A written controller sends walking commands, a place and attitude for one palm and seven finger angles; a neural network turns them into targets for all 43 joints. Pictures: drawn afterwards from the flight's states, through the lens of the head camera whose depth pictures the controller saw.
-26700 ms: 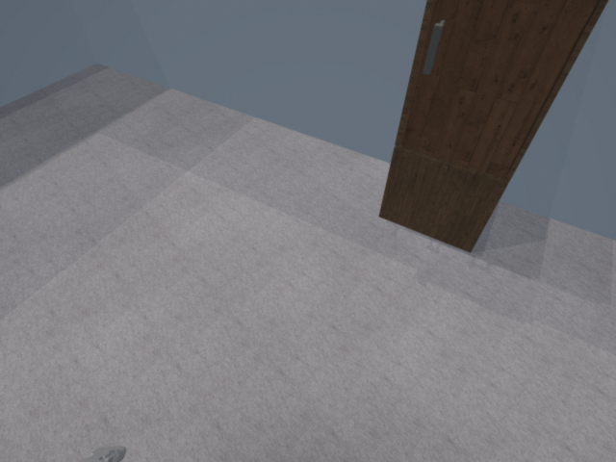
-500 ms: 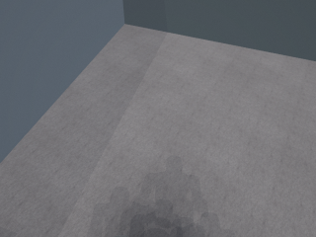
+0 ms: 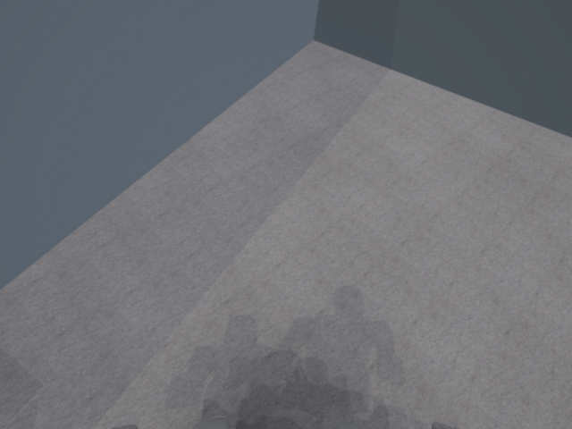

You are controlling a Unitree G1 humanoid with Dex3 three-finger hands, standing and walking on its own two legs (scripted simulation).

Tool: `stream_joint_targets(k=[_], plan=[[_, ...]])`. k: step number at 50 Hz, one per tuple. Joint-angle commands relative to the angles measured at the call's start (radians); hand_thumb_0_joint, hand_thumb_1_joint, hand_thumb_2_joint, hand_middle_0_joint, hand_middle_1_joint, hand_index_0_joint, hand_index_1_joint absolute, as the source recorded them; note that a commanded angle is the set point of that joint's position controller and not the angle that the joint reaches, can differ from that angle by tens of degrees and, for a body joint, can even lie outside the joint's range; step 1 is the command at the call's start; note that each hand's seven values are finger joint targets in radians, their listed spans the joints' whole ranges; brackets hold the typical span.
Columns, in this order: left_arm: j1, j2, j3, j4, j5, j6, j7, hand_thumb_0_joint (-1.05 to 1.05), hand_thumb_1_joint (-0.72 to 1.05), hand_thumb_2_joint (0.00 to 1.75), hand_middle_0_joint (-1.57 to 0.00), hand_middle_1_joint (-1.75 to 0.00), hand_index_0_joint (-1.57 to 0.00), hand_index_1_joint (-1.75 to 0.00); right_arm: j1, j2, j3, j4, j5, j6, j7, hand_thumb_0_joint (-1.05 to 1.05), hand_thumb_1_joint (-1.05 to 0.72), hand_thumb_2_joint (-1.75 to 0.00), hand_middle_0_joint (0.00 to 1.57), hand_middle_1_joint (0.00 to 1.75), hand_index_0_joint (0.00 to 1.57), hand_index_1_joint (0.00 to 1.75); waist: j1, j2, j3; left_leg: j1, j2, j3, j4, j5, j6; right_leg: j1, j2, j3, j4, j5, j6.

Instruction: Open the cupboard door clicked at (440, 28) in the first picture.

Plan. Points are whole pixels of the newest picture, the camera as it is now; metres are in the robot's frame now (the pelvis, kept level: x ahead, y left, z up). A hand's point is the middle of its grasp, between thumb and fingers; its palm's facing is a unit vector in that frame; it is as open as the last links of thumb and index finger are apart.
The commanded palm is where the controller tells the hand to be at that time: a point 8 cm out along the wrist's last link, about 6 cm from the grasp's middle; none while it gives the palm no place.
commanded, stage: turn to face it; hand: left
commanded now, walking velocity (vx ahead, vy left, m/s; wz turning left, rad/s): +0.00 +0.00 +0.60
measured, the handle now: out of the picture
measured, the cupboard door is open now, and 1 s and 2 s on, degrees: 47 47 47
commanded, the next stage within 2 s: none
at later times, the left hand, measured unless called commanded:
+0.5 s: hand out of the picture +0.02 +0.15 -0.16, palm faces +0.33 -0.92 -0.22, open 7.4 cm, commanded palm none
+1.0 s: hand out of the picture +0.01 +0.11 -0.14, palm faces +0.59 -0.76 -0.25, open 7.4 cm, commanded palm none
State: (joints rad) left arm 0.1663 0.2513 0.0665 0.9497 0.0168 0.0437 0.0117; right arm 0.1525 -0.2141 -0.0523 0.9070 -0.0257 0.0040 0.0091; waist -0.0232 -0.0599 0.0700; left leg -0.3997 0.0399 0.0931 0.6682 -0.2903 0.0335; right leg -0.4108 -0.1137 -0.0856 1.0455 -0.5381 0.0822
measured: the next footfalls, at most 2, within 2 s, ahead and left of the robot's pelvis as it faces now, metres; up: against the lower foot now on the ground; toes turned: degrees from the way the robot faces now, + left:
right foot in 0.22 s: +0.09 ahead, -0.17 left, +0.00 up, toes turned +5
left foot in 0.52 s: +0.04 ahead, +0.08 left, +0.00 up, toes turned +26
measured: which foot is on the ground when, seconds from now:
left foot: down 0.00-0.22, up 0.24-0.50, down 0.52-0.78, up 0.80-1.00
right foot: up 0.00-0.20, down 0.22-0.52, up 0.54-0.78, down 0.80-1.00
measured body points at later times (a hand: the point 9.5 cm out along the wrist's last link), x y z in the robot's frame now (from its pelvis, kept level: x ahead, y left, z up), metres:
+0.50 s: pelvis +0.04 -0.05 +0.01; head +0.09 -0.03 +0.46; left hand +0.01 +0.20 -0.14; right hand +0.23 -0.26 -0.12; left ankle +0.01 +0.06 -0.71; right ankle +0.05 -0.17 -0.72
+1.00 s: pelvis +0.07 -0.09 +0.02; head +0.11 -0.06 +0.46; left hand -0.02 +0.15 -0.12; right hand +0.30 -0.24 -0.13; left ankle -0.03 +0.00 -0.67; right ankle +0.13 -0.19 -0.72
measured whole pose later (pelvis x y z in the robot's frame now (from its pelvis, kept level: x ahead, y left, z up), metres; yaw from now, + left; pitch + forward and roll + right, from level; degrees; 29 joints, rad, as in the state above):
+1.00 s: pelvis +0.07 -0.09 +0.02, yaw +38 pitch +1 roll +2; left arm 0.20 0.21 0.04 0.87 0.03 0.01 0.01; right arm 0.13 -0.25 -0.08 0.90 -0.01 0.08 0.03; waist -0.01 -0.03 0.10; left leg -0.42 0.02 0.06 0.90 -0.47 -0.06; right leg -0.25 -0.13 -0.15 0.53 -0.29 0.01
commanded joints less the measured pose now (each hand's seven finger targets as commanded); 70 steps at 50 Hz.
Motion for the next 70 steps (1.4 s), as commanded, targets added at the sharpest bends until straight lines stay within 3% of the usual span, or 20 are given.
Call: stream_joint_targets(k=[1,9,11,14,21,24,26,27,37,38,40,45,52,53,54,55,67,68,69,70], plan=[[-0.029,0.057,0.019,-0.108,-0.003,-0.02,-0.004,0.0,0.9,0.9,-0.2,-0.3,-0.2,-0.3,0.08,-0.21,-0.043,-0.036,-0.004,-0.006,-0.03,0.0,-0.9,-0.9,0.2,0.3,0.2,0.3,-0.005,0.258,-0.149,0.253,0.238,-0.308,-0.274,0.556,0.117,-0.141,0.016,0.078,0.056,0.076,0.008],[0.122,0.098,0.031,-0.104,-0.002,-0.031,0.0,0.0,0.9,0.9,-0.2,-0.3,-0.2,-0.3,-0.054,-0.211,-0.065,-0.099,0.006,0.03,-0.012,0.0,-0.9,-0.9,0.2,0.3,0.2,0.3,0.072,0.127,-0.116,-0.051,0.103,-0.299,-0.187,0.074,0.034,0.295,0.067,0.04,-0.595,0.267,-0.027],[0.127,0.25,0.053,-0.132,0.018,-0.039,0.012,0.0,0.9,0.9,-0.2,-0.3,-0.2,-0.3,-0.074,-0.124,-0.052,-0.142,0.013,0.033,0.005,0.0,-0.9,-0.9,0.2,0.3,0.2,0.3,0.096,-0.277,-0.089,-0.22,-0.084,-0.087,0.308,-0.326,-0.073,0.259,-0.379,0.479,-0.869,0.15,-0.217],[0.003,0.138,0.023,-0.158,0.007,-0.05,0.02,0.0,0.9,0.9,-0.2,-0.3,-0.2,-0.3,-0.04,-0.125,-0.053,-0.097,0.005,0.046,0.014,0.0,-0.9,-0.9,0.2,0.3,0.2,0.3,0.01,-0.197,-0.064,-0.216,0.005,-0.119,0.569,-0.183,-0.085,0.203,-0.245,0.225,-0.743,0.472,-0.213],[0.128,0.184,0.038,-0.097,0.011,-0.057,0.016,0.0,0.9,0.9,-0.2,-0.3,-0.2,-0.3,-0.092,-0.06,-0.016,-0.102,0.019,0.029,0.022,0.0,-0.9,-0.9,0.2,0.3,0.2,0.3,0.068,-0.138,-0.149,-0.035,-0.042,0.035,0.014,-0.141,-0.091,0.425,-0.234,0.039,-0.543,0.994,-0.18],[0.083,0.176,0.043,-0.109,-0.005,-0.049,0.008,0.0,0.9,0.9,-0.2,-0.3,-0.2,-0.3,0.028,-0.131,-0.033,-0.074,0.011,0.02,0.017,0.0,-0.9,-0.9,0.2,0.3,0.2,0.3,-0.009,-0.066,-0.185,0.255,-0.009,0.001,-0.234,0.16,-0.05,0.244,-0.206,-0.049,-0.365,0.819,-0.086],[0.023,0.077,0.013,-0.183,-0.009,-0.038,0.002,0.0,0.9,0.9,-0.2,-0.3,-0.2,-0.3,0.158,-0.312,-0.076,-0.055,0.003,0.018,0.003,0.0,-0.9,-0.9,0.2,0.3,0.2,0.3,-0.079,0.369,-0.219,0.476,0.412,-0.505,-0.273,0.807,0.21,-0.185,-0.009,-0.038,0.026,-0.141,0.02],[-0.037,0.109,0.017,-0.201,0.0,-0.025,0.008,0.0,0.9,0.9,-0.2,-0.3,-0.2,-0.3,0.186,-0.313,-0.077,-0.04,0.001,0.02,-0.007,0.0,-0.9,-0.9,0.2,0.3,0.2,0.3,-0.09,0.211,-0.198,0.412,0.403,-0.492,-0.26,0.664,0.236,-0.206,-0.006,0.054,0.106,-0.116,0.008],[0.104,0.081,0.028,-0.121,-0.006,-0.021,-0.006,0.0,0.9,0.9,-0.2,-0.3,-0.2,-0.3,-0.072,-0.237,-0.067,-0.102,-0.001,0.033,-0.015,0.0,-0.9,-0.9,0.2,0.3,0.2,0.3,0.057,0.224,-0.105,0.002,0.132,-0.345,-0.241,0.131,0.068,0.227,0.098,0.015,-0.439,0.209,-0.02],[0.15,0.119,0.038,-0.115,0.0,-0.03,0.0,0.0,0.9,0.9,-0.2,-0.3,-0.2,-0.3,-0.087,-0.204,-0.064,-0.116,0.007,0.036,-0.012,0.0,-0.9,-0.9,0.2,0.3,0.2,0.3,0.083,0.126,-0.104,-0.085,0.064,-0.307,-0.145,0.016,0.024,0.32,0.04,0.077,-0.618,0.223,-0.034],[0.13,0.255,0.054,-0.146,0.015,-0.036,0.013,0.0,0.9,0.9,-0.2,-0.3,-0.2,-0.3,-0.096,-0.14,-0.056,-0.154,0.011,0.038,0.006,0.0,-0.9,-0.9,0.2,0.3,0.2,0.3,0.101,-0.245,-0.082,-0.194,-0.075,-0.121,0.353,-0.322,-0.069,0.239,-0.386,0.479,-0.862,0.117,-0.223],[0.006,0.127,0.024,-0.166,0.013,-0.048,0.021,0.0,0.9,0.9,-0.2,-0.3,-0.2,-0.3,-0.056,-0.094,-0.044,-0.095,0.013,0.051,0.023,0.0,-0.9,-0.9,0.2,0.3,0.2,0.3,0.017,-0.173,-0.073,-0.119,-0.001,-0.073,0.411,-0.188,-0.095,0.219,-0.211,0.102,-0.706,0.596,-0.192],[0.092,0.188,0.046,-0.111,0.002,-0.047,0.011,0.0,0.9,0.9,-0.2,-0.3,-0.2,-0.3,-0.02,-0.093,-0.025,-0.087,0.017,0.026,0.019,0.0,-0.9,-0.9,0.2,0.3,0.2,0.3,0.03,-0.132,-0.152,0.122,-0.041,0.017,-0.161,0.007,-0.073,0.327,-0.222,-0.007,-0.486,0.806,-0.127],[0.075,0.167,0.045,-0.124,-0.006,-0.042,0.007,0.0,0.9,0.9,-0.2,-0.3,-0.2,-0.3,0.038,-0.144,-0.038,-0.072,0.013,0.019,0.017,0.0,-0.9,-0.9,0.2,0.3,0.2,0.3,-0.008,-0.014,-0.177,0.279,0.016,-0.049,-0.258,0.173,-0.045,0.2,-0.2,-0.045,-0.369,0.68,-0.078],[0.072,0.105,0.034,-0.162,-0.013,-0.035,0.0,0.0,0.9,0.9,-0.2,-0.3,-0.2,-0.3,0.099,-0.258,-0.065,-0.068,0.001,0.011,0.011,0.0,-0.9,-0.9,0.2,0.3,0.2,0.3,-0.038,0.289,-0.21,0.446,0.279,-0.405,-0.277,0.525,0.087,-0.079,-0.061,-0.095,-0.15,0.183,0.006],[-0.017,0.084,0.011,-0.202,-0.003,-0.027,0.003,0.0,0.9,0.9,-0.2,-0.3,-0.2,-0.3,0.167,-0.302,-0.075,-0.051,0.002,0.02,0.002,0.0,-0.9,-0.9,0.2,0.3,0.2,0.3,-0.073,0.313,-0.173,0.432,0.397,-0.497,-0.286,0.705,0.2,-0.191,-0.013,-0.006,0.004,-0.121,0.012],[0.083,0.078,0.025,-0.123,-0.01,-0.027,-0.003,0.0,0.9,0.9,-0.2,-0.3,-0.2,-0.3,-0.046,-0.228,-0.068,-0.083,0.003,0.028,-0.018,0.0,-0.9,-0.9,0.2,0.3,0.2,0.3,0.054,0.207,-0.124,0.064,0.128,-0.349,-0.215,0.278,0.068,0.237,0.098,0.019,-0.49,0.244,-0.016],[0.127,0.12,0.035,-0.119,-0.004,-0.038,0.003,0.0,0.9,0.9,-0.2,-0.3,-0.2,-0.3,-0.055,-0.196,-0.064,-0.096,0.012,0.029,-0.014,0.0,-0.9,-0.9,0.2,0.3,0.2,0.3,0.076,0.109,-0.133,-0.02,0.064,-0.314,-0.127,0.156,0.02,0.346,0.03,0.087,-0.652,0.286,-0.033],[0.151,0.214,0.055,-0.119,0.012,-0.047,0.013,0.0,0.9,0.9,-0.2,-0.3,-0.2,-0.3,-0.04,-0.127,-0.054,-0.118,0.019,0.029,-0.005,0.0,-0.9,-0.9,0.2,0.3,0.2,0.3,0.084,-0.183,-0.135,-0.197,-0.076,-0.155,0.092,-0.131,-0.058,0.435,-0.233,0.373,-0.774,0.297,-0.126],[0.129,0.25,0.053,-0.135,0.013,-0.044,0.015,0.0,0.9,0.9,-0.2,-0.3,-0.2,-0.3,-0.056,-0.134,-0.056,-0.134,0.014,0.031,0.002,0.0,-0.9,-0.9,0.2,0.3,0.2,0.3,0.09,-0.218,-0.118,-0.165,-0.079,-0.119,0.34,-0.34,-0.072,0.309,-0.393,0.442,-0.81,0.343,-0.231]])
